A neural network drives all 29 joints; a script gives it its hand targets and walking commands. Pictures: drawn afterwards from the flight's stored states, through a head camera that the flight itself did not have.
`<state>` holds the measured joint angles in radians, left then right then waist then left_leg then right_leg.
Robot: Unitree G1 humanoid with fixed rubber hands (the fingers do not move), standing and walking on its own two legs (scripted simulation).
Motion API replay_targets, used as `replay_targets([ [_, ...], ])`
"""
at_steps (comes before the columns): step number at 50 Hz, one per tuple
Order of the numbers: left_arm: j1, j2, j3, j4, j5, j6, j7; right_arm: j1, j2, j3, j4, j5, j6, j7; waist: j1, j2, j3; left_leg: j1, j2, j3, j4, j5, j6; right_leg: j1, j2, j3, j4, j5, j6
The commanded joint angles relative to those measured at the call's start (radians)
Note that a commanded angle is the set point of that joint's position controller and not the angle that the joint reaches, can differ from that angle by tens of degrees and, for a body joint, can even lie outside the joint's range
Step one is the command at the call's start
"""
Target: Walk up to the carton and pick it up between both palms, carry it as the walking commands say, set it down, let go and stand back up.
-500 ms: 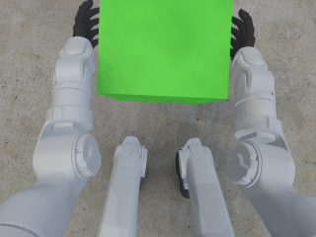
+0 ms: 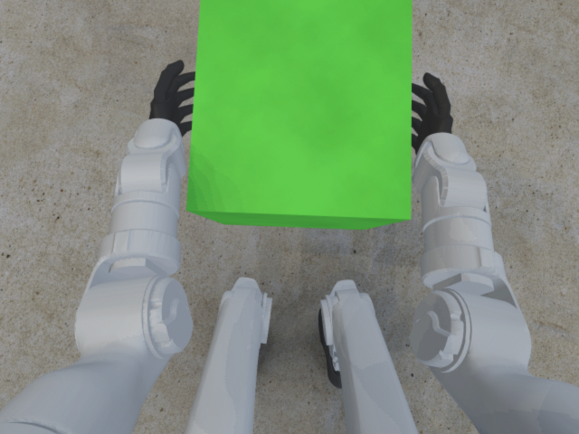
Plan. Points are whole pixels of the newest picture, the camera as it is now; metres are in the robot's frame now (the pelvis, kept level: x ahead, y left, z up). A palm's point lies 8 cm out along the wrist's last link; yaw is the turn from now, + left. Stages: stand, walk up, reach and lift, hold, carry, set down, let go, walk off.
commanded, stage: reach and lift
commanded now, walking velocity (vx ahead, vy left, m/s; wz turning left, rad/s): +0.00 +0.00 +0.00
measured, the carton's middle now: (299, 129) +0.51 +0.01 -0.12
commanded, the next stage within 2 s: none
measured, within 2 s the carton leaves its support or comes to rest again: neither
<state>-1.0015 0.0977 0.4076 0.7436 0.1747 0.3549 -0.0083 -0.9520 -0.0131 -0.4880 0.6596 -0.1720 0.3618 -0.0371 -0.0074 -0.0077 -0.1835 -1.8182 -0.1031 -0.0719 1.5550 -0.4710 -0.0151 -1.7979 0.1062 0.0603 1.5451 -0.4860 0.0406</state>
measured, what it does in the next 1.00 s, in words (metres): rises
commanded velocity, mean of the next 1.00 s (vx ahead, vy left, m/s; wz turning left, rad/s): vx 0.00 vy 0.00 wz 0.00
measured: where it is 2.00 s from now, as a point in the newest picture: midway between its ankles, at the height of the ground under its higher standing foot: (291, 357)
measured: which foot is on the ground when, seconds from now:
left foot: down 0.00-1.00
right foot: down 0.00-1.00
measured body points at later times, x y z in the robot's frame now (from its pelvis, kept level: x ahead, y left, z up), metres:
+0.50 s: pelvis +0.02 +0.00 +0.07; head +0.23 +0.02 +0.47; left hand +0.48 +0.18 +0.01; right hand +0.46 -0.17 +0.01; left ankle +0.09 +0.11 -0.52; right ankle +0.09 -0.12 -0.52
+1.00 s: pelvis +0.04 +0.00 +0.13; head +0.20 +0.01 +0.55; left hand +0.45 +0.17 +0.08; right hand +0.44 -0.17 +0.08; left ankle +0.09 +0.11 -0.52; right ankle +0.09 -0.12 -0.52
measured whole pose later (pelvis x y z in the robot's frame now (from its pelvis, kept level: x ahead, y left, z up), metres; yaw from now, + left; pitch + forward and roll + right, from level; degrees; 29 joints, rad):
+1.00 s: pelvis +0.04 +0.00 +0.13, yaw +1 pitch +29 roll -1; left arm -0.64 -0.02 0.39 0.62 0.21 0.32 -0.03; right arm -0.59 0.08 -0.44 0.55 -0.21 0.33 0.00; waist -0.02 0.00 -0.18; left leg -1.18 -0.10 -0.11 1.04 -0.37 0.00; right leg -1.16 0.09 0.09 1.04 -0.39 0.02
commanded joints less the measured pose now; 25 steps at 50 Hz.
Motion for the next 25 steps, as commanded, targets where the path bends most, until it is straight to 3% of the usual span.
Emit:
replay_targets([
  [1,-0.561,-1.024,-0.471,0.006,-0.142,-0.016,-0.241,-0.634,0.984,0.526,0.021,0.147,-0.01,0.258,0.002,0.039,-0.926,0.618,-0.043,0.093,-0.183,0.255,0.003,0.487,0.054,-0.112,-0.165,0.218,-0.007],
  [25,-0.357,-1.084,-0.511,-0.024,-0.115,-0.042,-0.247,-0.42,1.028,0.573,-0.013,0.124,-0.036,0.277,-0.013,0.041,-0.804,0.844,-0.039,0.047,-0.393,0.306,0.008,0.703,0.04,-0.078,-0.371,0.275,-0.009],
])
